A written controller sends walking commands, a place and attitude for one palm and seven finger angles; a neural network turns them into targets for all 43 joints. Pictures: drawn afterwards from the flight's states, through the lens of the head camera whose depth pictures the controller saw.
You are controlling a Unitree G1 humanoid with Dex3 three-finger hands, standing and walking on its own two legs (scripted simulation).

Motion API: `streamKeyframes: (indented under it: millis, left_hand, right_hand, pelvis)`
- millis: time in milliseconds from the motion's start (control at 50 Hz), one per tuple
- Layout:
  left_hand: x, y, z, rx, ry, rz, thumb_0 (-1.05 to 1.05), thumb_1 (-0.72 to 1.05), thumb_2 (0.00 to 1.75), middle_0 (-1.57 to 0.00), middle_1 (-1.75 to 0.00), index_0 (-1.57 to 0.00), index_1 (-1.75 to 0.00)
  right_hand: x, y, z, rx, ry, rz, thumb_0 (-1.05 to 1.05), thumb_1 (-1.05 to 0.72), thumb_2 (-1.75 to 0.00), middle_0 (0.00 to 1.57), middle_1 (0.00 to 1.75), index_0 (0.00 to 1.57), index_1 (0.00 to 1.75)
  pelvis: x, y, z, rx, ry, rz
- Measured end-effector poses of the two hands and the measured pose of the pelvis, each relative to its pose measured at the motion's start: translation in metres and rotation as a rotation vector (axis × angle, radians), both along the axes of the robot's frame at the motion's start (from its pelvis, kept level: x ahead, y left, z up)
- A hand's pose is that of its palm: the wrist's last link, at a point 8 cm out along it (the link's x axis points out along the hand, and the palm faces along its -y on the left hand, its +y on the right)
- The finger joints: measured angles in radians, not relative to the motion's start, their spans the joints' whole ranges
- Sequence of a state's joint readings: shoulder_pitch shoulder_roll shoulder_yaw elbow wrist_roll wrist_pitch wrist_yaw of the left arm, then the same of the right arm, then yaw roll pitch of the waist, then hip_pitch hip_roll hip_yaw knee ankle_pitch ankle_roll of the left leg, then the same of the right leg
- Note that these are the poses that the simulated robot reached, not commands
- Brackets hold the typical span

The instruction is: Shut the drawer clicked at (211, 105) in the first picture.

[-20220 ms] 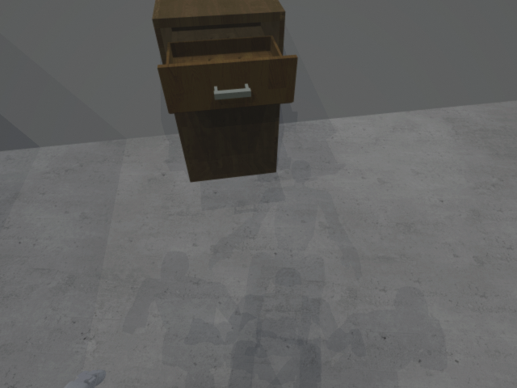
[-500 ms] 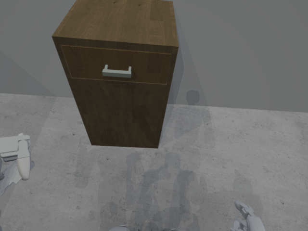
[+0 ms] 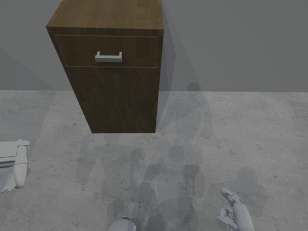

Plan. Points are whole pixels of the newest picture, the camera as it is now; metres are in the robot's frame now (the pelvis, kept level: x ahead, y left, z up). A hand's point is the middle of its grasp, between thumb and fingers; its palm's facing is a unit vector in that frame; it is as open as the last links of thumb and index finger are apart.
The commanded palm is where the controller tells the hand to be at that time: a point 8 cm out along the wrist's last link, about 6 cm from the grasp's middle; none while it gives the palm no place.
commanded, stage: stop stepping back and stand still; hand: left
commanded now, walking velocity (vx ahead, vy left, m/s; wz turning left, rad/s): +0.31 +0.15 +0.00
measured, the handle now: (109, 56) +0.81 +0.25 -0.05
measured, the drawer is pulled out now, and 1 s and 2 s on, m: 0.00 0.00 0.00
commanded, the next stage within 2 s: let the arm hang, fingers relaxed in 0.90 s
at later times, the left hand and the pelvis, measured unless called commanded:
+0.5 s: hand out of the picture +0.14 +0.25 +0.18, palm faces +0.35 -0.80 -0.49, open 3.2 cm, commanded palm +0.09 +0.29 +0.18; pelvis -0.04 +0.01 +0.00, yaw +1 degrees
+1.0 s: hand out of the picture +0.14 +0.26 +0.16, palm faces +0.35 -0.81 -0.47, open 3.3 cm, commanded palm none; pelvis -0.05 +0.02 +0.00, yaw +1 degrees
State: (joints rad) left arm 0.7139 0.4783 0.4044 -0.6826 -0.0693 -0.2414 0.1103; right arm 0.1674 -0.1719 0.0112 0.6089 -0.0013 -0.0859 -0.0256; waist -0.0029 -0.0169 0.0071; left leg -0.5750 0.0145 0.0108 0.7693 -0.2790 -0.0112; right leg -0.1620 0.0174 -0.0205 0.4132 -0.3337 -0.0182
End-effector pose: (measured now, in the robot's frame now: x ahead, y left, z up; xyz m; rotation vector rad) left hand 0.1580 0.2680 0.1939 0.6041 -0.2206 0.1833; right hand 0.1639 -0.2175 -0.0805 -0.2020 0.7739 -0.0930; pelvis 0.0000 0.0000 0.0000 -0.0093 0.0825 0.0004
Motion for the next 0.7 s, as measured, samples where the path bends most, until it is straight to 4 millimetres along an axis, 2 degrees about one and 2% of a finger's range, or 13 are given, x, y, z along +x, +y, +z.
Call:
streamKeyframes:
  millis: [80,160,200,240,280,380,460,580,700]
  left_hand:
    - [-0.019,0.01,0.007,0.005,-0.044,0.091,0.02,0.88,0.9,-1.4,-1.6,-1.41,-1.59]
    - [-0.019,0.023,-0.012,-0.072,-0.081,0.17,0.01,0.88,0.9,-1.41,-1.6,-1.41,-1.59]
    - [-0.016,0.026,-0.024,-0.116,-0.075,0.187,0.02,0.89,0.9,-1.41,-1.6,-1.41,-1.59]
    - [-0.014,0.024,-0.031,-0.135,-0.06,0.176,0.02,0.89,0.9,-1.4,-1.6,-1.41,-1.59]
    - [-0.014,0.016,-0.03,-0.127,-0.056,0.136,0.02,0.89,0.9,-1.4,-1.6,-1.4,-1.59]
    - [-0.03,-0.001,-0.002,-0.048,-0.117,0.025,0.02,0.89,0.9,-1.4,-1.6,-1.4,-1.59]
    - [-0.048,0.008,0.006,-0.014,-0.13,0.031,0.02,0.88,0.9,-1.4,-1.6,-1.4,-1.59]
    - [-0.065,0.035,-0.013,-0.068,-0.054,0.153,0.01,0.89,0.9,-1.4,-1.6,-1.41,-1.59]
    - [-0.069,0.035,-0.026,-0.135,-0.032,0.164,0.02,0.89,0.9,-1.4,-1.6,-1.4,-1.59]
  right_hand:
    - [-0.025,-0.026,0.004,-0.046,0.043,-0.065,0.01,-0.9,-0.9,0.2,0.3,0.2,0.3]
    - [-0.033,-0.043,-0.002,-0.105,0.021,-0.098,0.01,-0.91,-0.9,0.2,0.3,0.2,0.3]
    - [-0.035,-0.044,-0.003,-0.109,0.017,-0.115,0.01,-0.91,-0.9,0.2,0.3,0.2,0.3]
    - [-0.035,-0.04,0.0,-0.102,-0.008,-0.113,0.01,-0.91,-0.9,0.2,0.3,0.2,0.3]
    - [-0.036,-0.033,0.004,-0.081,-0.045,-0.102,0.01,-0.91,-0.9,0.19,0.29,0.2,0.3]
    - [-0.04,-0.012,0.009,-0.024,-0.078,-0.053,0.01,-0.91,-0.9,0.2,0.3,0.2,0.3]
    - [-0.048,-0.001,0.007,-0.001,-0.056,-0.042,0.01,-0.91,-0.9,0.2,0.3,0.2,0.3]
    - [-0.059,0.01,0.002,-0.008,-0.033,-0.036,0.01,-0.91,-0.9,0.2,0.3,0.2,0.3]
    - [-0.066,0.016,0.007,-0.038,-0.037,-0.007,0.01,-0.91,-0.9,0.2,0.3,0.2,0.3]
  pelvis:
    - [0.003,-0.002,0.004,0.037,-0.004,-0.01]
    - [0.002,0.006,-0.005,0.014,-0.026,0.019]
    - [-0.004,0.008,-0.007,0.035,-0.048,0.017]
    - [-0.01,0.008,-0.007,0.04,-0.069,0.01]
    - [-0.015,0.006,-0.007,0.039,-0.078,0.011]
    - [-0.029,0.002,-0.004,0.001,-0.077,0.023]
    - [-0.036,0.006,-0.002,-0.006,-0.078,0.019]
    - [-0.046,0.016,0.001,-0.006,-0.086,0.014]
    - [-0.055,0.02,0.002,-0.006,-0.091,0.021]
